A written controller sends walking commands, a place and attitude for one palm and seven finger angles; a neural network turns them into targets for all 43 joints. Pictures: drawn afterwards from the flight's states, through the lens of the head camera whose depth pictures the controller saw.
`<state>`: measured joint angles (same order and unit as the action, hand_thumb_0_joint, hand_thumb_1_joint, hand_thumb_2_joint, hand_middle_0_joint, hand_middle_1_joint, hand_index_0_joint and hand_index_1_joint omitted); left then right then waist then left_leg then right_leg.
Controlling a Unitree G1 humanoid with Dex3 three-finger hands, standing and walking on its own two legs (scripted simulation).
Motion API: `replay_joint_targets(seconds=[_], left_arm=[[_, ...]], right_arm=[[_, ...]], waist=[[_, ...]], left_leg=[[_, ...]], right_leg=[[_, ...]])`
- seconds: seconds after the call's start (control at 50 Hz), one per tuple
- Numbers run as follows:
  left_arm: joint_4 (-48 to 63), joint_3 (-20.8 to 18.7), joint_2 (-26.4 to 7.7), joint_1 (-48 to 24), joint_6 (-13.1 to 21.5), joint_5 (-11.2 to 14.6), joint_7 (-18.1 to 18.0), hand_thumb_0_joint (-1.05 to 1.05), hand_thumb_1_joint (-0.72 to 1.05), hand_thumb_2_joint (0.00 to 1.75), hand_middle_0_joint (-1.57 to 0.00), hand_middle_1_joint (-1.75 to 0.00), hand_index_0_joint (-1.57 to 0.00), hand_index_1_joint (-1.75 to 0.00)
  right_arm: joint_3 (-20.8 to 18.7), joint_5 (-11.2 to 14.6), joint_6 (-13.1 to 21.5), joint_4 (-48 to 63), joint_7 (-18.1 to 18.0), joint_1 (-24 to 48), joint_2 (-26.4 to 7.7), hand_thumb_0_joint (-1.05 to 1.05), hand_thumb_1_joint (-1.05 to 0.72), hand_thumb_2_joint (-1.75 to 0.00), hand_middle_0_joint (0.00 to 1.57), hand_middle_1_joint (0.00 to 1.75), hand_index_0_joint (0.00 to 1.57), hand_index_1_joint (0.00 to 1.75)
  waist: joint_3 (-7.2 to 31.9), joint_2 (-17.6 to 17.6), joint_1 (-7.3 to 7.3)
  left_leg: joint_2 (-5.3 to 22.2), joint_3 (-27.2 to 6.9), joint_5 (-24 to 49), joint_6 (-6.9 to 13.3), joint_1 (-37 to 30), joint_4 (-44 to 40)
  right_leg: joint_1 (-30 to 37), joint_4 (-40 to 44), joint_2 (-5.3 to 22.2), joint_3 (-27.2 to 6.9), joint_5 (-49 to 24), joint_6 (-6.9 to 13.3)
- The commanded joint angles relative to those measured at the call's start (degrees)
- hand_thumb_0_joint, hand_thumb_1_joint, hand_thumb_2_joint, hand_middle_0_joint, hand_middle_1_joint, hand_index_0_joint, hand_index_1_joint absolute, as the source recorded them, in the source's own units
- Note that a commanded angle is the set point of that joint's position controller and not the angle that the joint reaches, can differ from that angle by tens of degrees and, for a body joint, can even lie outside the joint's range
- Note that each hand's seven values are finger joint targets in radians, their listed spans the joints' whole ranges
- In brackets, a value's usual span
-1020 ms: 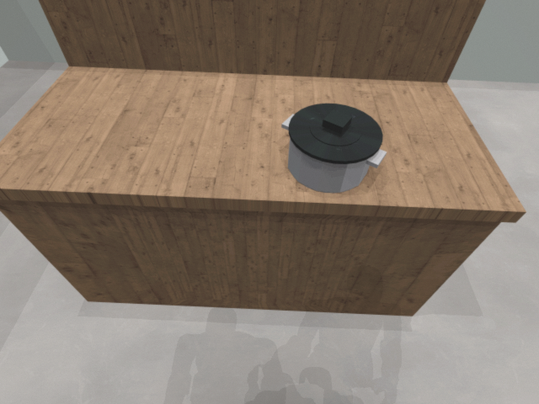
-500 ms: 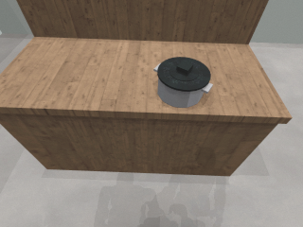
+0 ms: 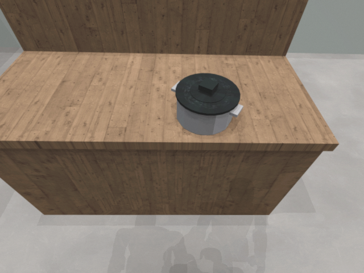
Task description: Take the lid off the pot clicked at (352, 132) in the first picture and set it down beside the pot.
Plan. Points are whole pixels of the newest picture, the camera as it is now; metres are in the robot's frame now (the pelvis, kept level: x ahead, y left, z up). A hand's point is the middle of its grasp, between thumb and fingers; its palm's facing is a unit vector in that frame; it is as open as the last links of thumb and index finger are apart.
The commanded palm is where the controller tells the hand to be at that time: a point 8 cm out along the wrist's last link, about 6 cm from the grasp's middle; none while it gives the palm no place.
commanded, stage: take the last steps up to it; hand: left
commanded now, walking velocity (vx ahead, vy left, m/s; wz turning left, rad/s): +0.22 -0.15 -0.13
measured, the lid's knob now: (208, 86) +0.64 -0.04 +0.06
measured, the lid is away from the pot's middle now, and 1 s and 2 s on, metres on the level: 0.00 0.00 0.00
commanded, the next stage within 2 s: come to a stop and stand still in 0.32 s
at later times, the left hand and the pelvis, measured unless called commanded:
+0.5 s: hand out of the picture +0.10 +0.11 -0.20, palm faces +0.02 -1.00 -0.10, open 7.4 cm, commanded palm none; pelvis +0.14 -0.04 -0.02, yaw -4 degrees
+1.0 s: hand (150, 252) +0.20 +0.10 -0.16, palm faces +0.00 -0.96 -0.29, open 7.4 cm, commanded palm none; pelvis +0.15 -0.10 +0.00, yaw -2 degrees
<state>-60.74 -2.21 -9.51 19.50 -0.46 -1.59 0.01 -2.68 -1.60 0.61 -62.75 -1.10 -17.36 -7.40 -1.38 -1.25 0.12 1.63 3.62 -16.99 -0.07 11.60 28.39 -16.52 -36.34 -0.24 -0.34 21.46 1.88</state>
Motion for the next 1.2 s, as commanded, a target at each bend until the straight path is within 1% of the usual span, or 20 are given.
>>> replay_joint_targets(seconds=[0.0, 0.04, 0.06, 0.08, 0.16, 0.32, 0.38, 0.4, 0.42, 0.44, 0.54, 0.74, 0.76, 0.78, 0.8, 0.96, 1.06, 1.12, 1.16, 1.18], left_arm=[[4.9, -1.9, -2.2, 1.7, 1.4, -0.1, 1.1, 0.00, 0.90, 0.90, -0.20, -0.30, -0.20, -0.30], [2.4, -2.6, -4.3, 9.7, 2.1, -0.1, 0.8, 0.00, 0.90, 0.90, -0.20, -0.30, -0.20, -0.30], [0.9, -3.6, -9.5, 14.3, 2.4, -0.2, -0.1, 0.00, 0.90, 0.90, -0.20, -0.30, -0.20, -0.30], [0.3, -3.8, -9.9, 18.3, 2.4, 0.3, -0.9, 0.00, 0.90, 0.90, -0.20, -0.30, -0.20, -0.30], [2.5, -2.6, -5.3, 8.8, 3.1, 0.2, -1.8, 0.00, 0.90, 0.90, -0.20, -0.30, -0.20, -0.30], [1.9, -1.9, -5.1, 7.0, 3.4, -0.3, -2.1, 0.00, 0.90, 0.90, -0.20, -0.30, -0.20, -0.30], [2.4, -1.7, -5.2, 4.9, 3.2, 0.4, -1.5, 0.00, 0.90, 0.90, -0.20, -0.30, -0.20, -0.30], [2.9, -1.7, -4.0, 6.3, 3.3, 0.7, -1.2, 0.00, 0.90, 0.90, -0.20, -0.30, -0.20, -0.30], [3.6, -1.1, -1.2, 8.3, 3.2, 1.3, -1.1, 0.00, 0.90, 0.90, -0.20, -0.30, -0.20, -0.30], [4.2, -1.6, -3.8, 7.8, 2.6, 0.8, -1.7, 0.00, 0.90, 0.90, -0.20, -0.30, -0.20, -0.30], [4.4, -1.6, -2.3, 2.9, -0.3, 0.6, -1.7, 0.00, 0.90, 0.90, -0.20, -0.30, -0.20, -0.30], [6.8, -1.9, -6.5, 2.1, -0.3, 0.0, -2.3, 0.00, 0.90, 0.90, -0.20, -0.30, -0.20, -0.30], [7.3, -2.1, -9.1, 1.2, 0.4, -0.4, -2.5, 0.00, 0.90, 0.90, -0.20, -0.30, -0.20, -0.30], [8.4, -2.7, -13.5, -1.0, 0.9, -0.7, -2.7, 0.00, 0.90, 0.90, -0.20, -0.30, -0.20, -0.30], [9.2, -2.8, -15.9, -0.5, 0.9, -0.5, -2.5, 0.00, 0.90, 0.90, -0.20, -0.30, -0.20, -0.30], [9.8, -3.4, -14.4, -0.7, 0.9, -0.3, -3.8, 0.00, 0.90, 0.90, -0.20, -0.30, -0.20, -0.30], [10.2, -3.4, -15.1, -1.0, 0.3, -1.0, -3.5, 0.00, 0.90, 0.90, -0.20, -0.30, -0.20, -0.30], [10.5, -3.2, -14.7, -4.5, -0.1, -0.5, -2.9, 0.00, 0.90, 0.90, -0.20, -0.30, -0.20, -0.30], [10.6, -2.2, -10.7, -4.3, -0.8, 0.1, -2.5, 0.00, 0.90, 0.90, -0.20, -0.30, -0.20, -0.30], [11.3, -1.6, -7.2, -4.0, -1.2, 0.3, -2.3, 0.00, 0.90, 0.90, -0.20, -0.30, -0.20, -0.30]], right_arm=[[-2.6, -0.2, 1.7, 2.8, -1.2, -2.2, -11.3, 0.00, -0.90, -0.90, 0.20, 0.30, 0.20, 0.30], [-1.9, 0.1, 1.7, 3.5, -1.2, -0.1, -8.8, 0.00, -0.90, -0.90, 0.20, 0.30, 0.20, 0.30], [-0.9, 0.7, 1.9, 5.5, -1.0, 1.5, -4.4, 0.00, -0.90, -0.90, 0.20, 0.30, 0.20, 0.30], [-1.1, 0.5, 1.9, 7.1, -0.9, 5.8, -6.2, 0.00, -0.90, -0.90, 0.20, 0.30, 0.20, 0.30], [-1.7, 0.4, 1.5, 5.8, -0.1, 3.8, -5.0, 0.00, -0.90, -0.90, 0.20, 0.30, 0.20, 0.30], [-1.0, 0.9, 2.1, 8.1, 0.1, 8.1, -3.1, 0.00, -0.90, -0.90, 0.20, 0.30, 0.20, 0.30], [-1.4, 0.8, 3.0, 4.6, -0.8, -1.8, -4.8, 0.00, -0.90, -0.90, 0.20, 0.30, 0.20, 0.30], [-2.0, 0.3, 3.3, 3.5, -1.4, -6.7, -8.2, 0.00, -0.90, -0.90, 0.20, 0.30, 0.20, 0.30], [-2.9, -0.3, 3.4, 3.5, -1.8, -9.9, -13.0, 0.00, -0.90, -0.90, 0.20, 0.30, 0.20, 0.30], [-2.2, 0.4, 1.9, 4.1, -1.9, -9.4, -13.2, 0.00, -0.90, -0.90, 0.20, 0.30, 0.20, 0.30], [0.4, 0.5, 1.7, 7.1, -2.2, 5.4, -6.8, 0.00, -0.90, -0.90, 0.20, 0.30, 0.20, 0.30], [-2.5, 0.2, -2.2, 10.0, -0.5, 7.5, -12.3, 0.00, -0.90, -0.90, 0.20, 0.30, 0.20, 0.30], [-2.4, 0.7, -2.2, 10.0, -0.1, 6.4, -9.9, 0.00, -0.90, -0.90, 0.20, 0.30, 0.20, 0.30], [-2.1, 1.1, -2.6, 11.1, 0.1, 4.8, -7.0, 0.00, -0.90, -0.90, 0.20, 0.30, 0.20, 0.30], [-2.4, 1.0, -3.5, 11.7, -0.2, 5.6, -8.2, 0.00, -0.90, -0.90, 0.20, 0.30, 0.20, 0.30], [-2.0, 0.7, -3.8, 11.6, 0.9, 6.9, -9.7, 0.00, -0.90, -0.90, 0.20, 0.30, 0.20, 0.30], [-1.1, 1.3, -2.6, 12.1, 1.2, 6.2, -7.6, 0.00, -0.90, -0.90, 0.20, 0.30, 0.20, 0.30], [-0.5, 1.5, -1.4, 9.3, 0.9, -1.3, -6.7, 0.00, -0.90, -0.90, 0.20, 0.30, 0.20, 0.30], [-0.9, 1.3, -0.3, 8.5, 0.7, -2.8, -10.2, 0.00, -0.90, -0.90, 0.20, 0.30, 0.20, 0.30], [-1.5, 0.5, -0.2, 9.7, 0.6, -1.4, -14.0, 0.00, -0.90, -0.90, 0.20, 0.30, 0.20, 0.30]], waist=[[-5.1, 7.9, 0.24], [-2.2, -2.7, 4.05], [-3.4, -18.9, 5.42], [-3.8, -16.5, 7.16], [-1.8, -1.0, 1.01], [-2.9, -5.3, 0.29], [1.9, -3.1, -4.28], [5.4, 3.1, -5.53], [8.4, 16.3, -5.12], [8.6, 12.7, -4.30], [-0.8, 9.4, 1.55], [4.5, 8.1, 2.60], [4.2, -0.2, 2.14], [2.7, -14.0, 0.85], [2.6, -15.8, 2.32], [5.0, -9.9, 2.42], [4.8, -11.2, 2.66], [5.1, -10.4, -0.93], [5.0, 1.7, -1.32], [1.0, 17.4, -0.87]], left_leg=[[15.7, -15.0, -11.1, 8.7, 3.9, -13.5], [7.0, -4.5, -7.0, 3.8, 13.2, 3.9], [-0.8, 3.8, -13.6, 0.8, 27.2, 16.5], [-0.7, 0.7, -19.0, 0.8, 31.5, 27.9], [3.2, -2.0, -10.3, 0.5, 27.4, 35.6], [0.9, 2.4, -3.1, 0.7, 16.5, 14.9], [-1.2, 2.9, 9.2, 2.1, -1.9, 0.8], [6.4, -7.5, 20.0, 5.3, -12.8, -0.7], [23.5, -27.8, 43.2, 14.0, -20.4, -4.2], [27.3, -30.7, 48.9, 18.7, -14.2, -6.5], [14.8, -10.9, 39.8, 11.5, 3.7, -10.2], [9.7, -5.5, 24.5, 4.3, 2.9, 1.6], [5.3, -3.3, 14.3, 1.2, 5.4, 6.8], [-1.4, 0.4, -5.1, -1.7, 12.5, 13.7], [-2.4, -3.5, -18.0, -1.9, 13.2, 21.6], [-1.7, -6.1, -9.1, -3.1, 21.3, 36.2], [-2.6, -2.7, -9.4, -2.2, 12.2, 19.2], [-4.5, 0.4, 0.8, -1.3, -2.2, 0.3], [2.8, -7.8, 5.6, 1.0, -9.9, -7.5], [13.2, -21.6, 7.6, 5.5, -5.1, -13.2]], right_leg=[[-4.3, 0.1, 2.1, 1.9, 1.2, 0.2], [10.8, 14.1, 3.2, -4.3, -1.6, 1.7], [18.4, 21.6, 14.0, -21.6, -1.7, 5.5], [18.9, 24.7, 19.6, -29.4, -6.4, 10.2], [13.7, 20.4, 14.3, -17.1, -15.8, 14.3], [12.0, 17.0, 10.3, -7.6, -39.1, 10.4], [8.6, 3.3, 5.6, -3.4, -43.2, 6.5], [1.1, -8.0, 2.6, -2.0, -32.7, 3.6], [-11.6, -25.5, -2.6, 2.0, 3.3, 0.5], [-10.9, -35.2, -1.9, -3.8, 13.8, 1.0], [-6.8, -27.2, 2.0, -3.7, 5.1, -2.5], [5.1, 7.0, 1.7, 2.4, -10.5, -3.7], [6.2, 12.8, 5.6, -2.9, -19.9, -2.8], [6.4, 15.8, 17.2, -18.0, -31.3, 2.0], [3.0, 18.0, 23.8, -22.8, -33.2, 8.2], [11.0, 12.7, 18.6, -13.9, -37.5, 9.3], [6.3, 14.6, 18.0, -13.9, -26.2, 8.6], [0.0, 12.0, 14.2, -10.4, -19.5, 4.2], [-8.6, 2.0, 7.4, -4.7, -6.4, -0.1], [-13.8, -5.4, 1.9, 1.7, 7.8, -3.6]])
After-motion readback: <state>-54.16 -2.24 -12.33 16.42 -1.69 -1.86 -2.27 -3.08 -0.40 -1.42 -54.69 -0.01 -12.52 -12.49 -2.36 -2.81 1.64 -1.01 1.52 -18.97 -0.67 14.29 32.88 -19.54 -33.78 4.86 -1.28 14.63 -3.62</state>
